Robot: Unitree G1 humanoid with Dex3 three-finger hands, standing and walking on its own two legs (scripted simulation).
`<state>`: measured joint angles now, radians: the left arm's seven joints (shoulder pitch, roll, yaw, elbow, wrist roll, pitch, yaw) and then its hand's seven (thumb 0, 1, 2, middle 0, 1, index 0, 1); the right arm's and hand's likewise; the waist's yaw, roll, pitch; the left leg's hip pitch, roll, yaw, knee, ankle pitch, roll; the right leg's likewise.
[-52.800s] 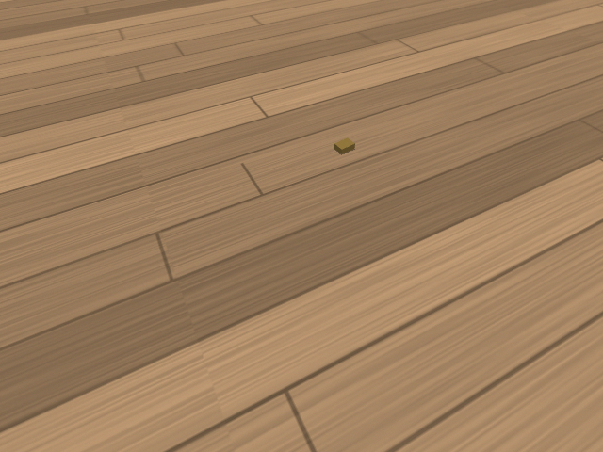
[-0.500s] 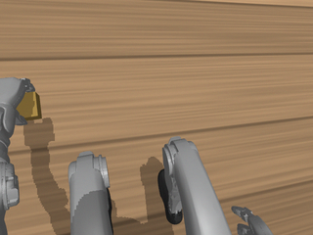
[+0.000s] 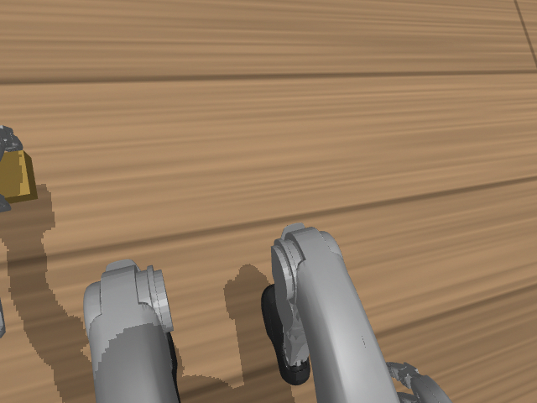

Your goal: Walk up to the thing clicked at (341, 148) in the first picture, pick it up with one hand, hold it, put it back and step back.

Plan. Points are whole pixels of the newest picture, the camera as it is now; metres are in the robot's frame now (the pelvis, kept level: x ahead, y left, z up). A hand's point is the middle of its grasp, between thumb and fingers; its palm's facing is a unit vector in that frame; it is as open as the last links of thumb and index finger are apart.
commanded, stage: lower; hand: left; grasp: from above
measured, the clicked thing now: out of the picture +0.47 +0.34 -0.21
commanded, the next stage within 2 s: rest in 0.38 s
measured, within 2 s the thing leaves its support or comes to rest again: rests again in 1.32 s
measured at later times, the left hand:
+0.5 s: hand (5, 188) +0.46 +0.33 -0.23, palm faces -0.45 -0.09 -0.89, open 9.4 cm
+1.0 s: hand (20, 187) +0.47 +0.32 -0.26, palm faces -0.44 -0.10 -0.89, open 9.4 cm
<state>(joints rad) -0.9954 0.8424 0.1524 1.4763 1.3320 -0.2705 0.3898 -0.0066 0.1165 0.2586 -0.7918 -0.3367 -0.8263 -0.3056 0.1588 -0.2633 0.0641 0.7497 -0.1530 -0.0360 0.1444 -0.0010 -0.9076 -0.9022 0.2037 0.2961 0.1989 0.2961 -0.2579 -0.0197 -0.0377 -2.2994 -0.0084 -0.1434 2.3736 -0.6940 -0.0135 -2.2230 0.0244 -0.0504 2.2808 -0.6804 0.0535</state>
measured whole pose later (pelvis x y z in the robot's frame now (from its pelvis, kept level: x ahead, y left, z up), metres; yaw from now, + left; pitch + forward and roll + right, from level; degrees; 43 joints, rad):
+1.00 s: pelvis +0.00 +0.01 -0.04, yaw -5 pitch +29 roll -13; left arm -1.03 1.04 0.19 1.65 1.37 -0.29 0.53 0.00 0.16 0.17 -0.81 -0.26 -0.85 -0.23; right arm 0.11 -0.31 0.23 0.68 -0.23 -0.11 0.18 0.00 -0.89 -0.89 0.21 0.30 0.20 0.30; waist -0.35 -0.11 0.12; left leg -2.37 -0.01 -0.23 2.55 -0.71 -0.01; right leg -2.26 0.06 -0.12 2.38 -0.67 0.06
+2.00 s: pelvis +0.00 +0.01 -0.04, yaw -7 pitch +26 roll -15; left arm -1.04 1.12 0.14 1.72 1.33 -0.29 0.58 0.00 0.05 0.45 -0.61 -0.49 -0.62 -0.48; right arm 0.08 -0.35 0.31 0.64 -0.26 -0.20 0.22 0.00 -0.89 -0.90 0.20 0.30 0.20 0.30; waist -0.37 -0.16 0.17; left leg -2.35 0.00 -0.27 2.58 -0.72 0.00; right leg -2.23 0.07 -0.15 2.38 -0.65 0.07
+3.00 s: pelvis +0.00 +0.01 -0.04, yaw -7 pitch +27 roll -15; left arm -1.02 1.10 0.18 1.58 1.31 -0.28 0.55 0.00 -0.49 0.98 -0.09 -1.02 -0.10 -1.00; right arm 0.10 -0.35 0.30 0.64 -0.24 -0.19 0.22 0.00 -0.90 -0.90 0.20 0.30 0.20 0.30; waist -0.34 -0.14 0.15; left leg -2.34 0.00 -0.28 2.56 -0.72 -0.01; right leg -2.23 0.07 -0.16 2.36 -0.65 0.07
